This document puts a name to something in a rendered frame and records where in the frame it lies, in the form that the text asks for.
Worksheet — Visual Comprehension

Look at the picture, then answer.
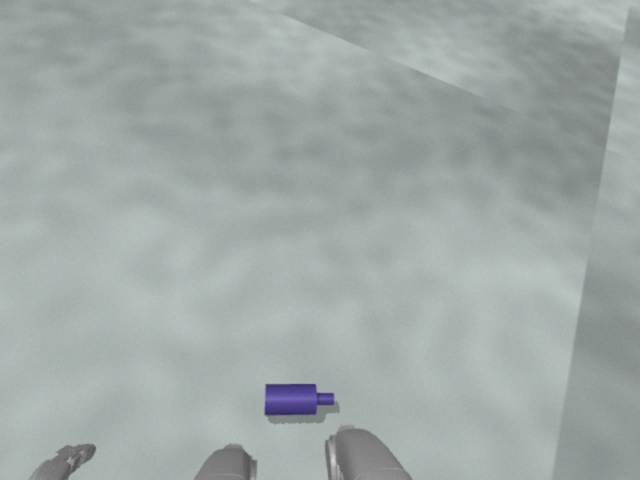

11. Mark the left robot hand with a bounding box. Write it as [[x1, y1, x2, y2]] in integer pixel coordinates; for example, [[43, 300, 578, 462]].
[[29, 444, 96, 480]]

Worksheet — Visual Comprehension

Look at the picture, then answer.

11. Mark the bottle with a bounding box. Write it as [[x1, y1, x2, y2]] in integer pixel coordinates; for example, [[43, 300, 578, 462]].
[[265, 384, 334, 415]]

